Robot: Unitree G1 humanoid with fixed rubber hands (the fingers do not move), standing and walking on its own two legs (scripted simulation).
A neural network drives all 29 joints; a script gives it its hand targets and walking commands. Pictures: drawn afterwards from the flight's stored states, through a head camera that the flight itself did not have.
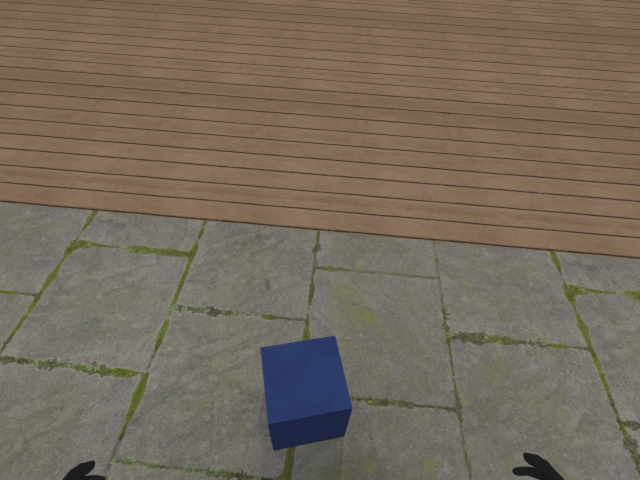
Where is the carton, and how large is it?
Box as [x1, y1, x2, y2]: [260, 336, 352, 450]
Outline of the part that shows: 334,336 260,348 268,426 273,450 343,436 352,408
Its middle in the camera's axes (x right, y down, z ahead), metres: -0.04 +0.45 +1.11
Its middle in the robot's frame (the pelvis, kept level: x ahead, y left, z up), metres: +0.45 +0.01 -0.66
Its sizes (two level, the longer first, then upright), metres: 0.210 0.200 0.250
